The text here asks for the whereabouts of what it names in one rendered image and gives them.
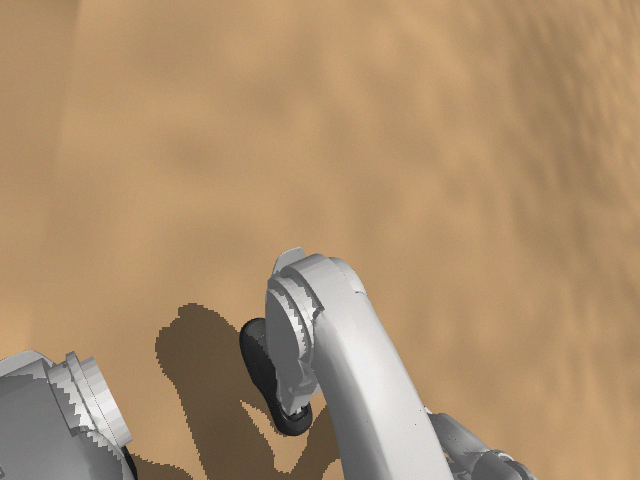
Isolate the right robot arm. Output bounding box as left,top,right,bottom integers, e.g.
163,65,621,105
471,450,539,480

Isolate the right robot foot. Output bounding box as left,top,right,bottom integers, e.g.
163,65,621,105
239,318,313,436

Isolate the right robot hand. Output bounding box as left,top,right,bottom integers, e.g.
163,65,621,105
424,406,491,480

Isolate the left robot foot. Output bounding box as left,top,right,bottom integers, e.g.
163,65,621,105
121,445,138,480

